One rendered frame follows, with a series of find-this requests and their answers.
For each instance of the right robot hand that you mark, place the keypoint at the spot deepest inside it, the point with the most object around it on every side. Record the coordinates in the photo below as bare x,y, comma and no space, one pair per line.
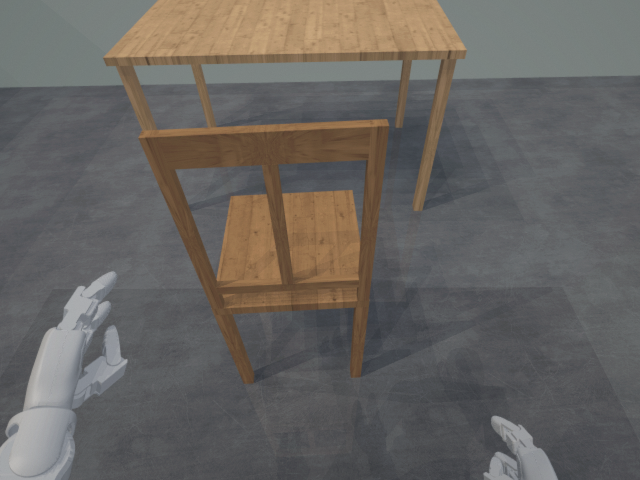
532,462

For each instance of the chair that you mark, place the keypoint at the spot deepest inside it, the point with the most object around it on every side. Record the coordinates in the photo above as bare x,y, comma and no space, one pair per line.
281,251

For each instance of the table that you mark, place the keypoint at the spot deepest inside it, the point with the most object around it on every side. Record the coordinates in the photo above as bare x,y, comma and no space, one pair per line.
195,32

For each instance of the robot left forearm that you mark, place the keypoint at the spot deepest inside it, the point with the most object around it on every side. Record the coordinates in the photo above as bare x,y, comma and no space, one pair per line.
40,445

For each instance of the left robot hand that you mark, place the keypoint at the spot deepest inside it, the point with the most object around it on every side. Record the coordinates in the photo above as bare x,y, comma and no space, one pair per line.
54,380

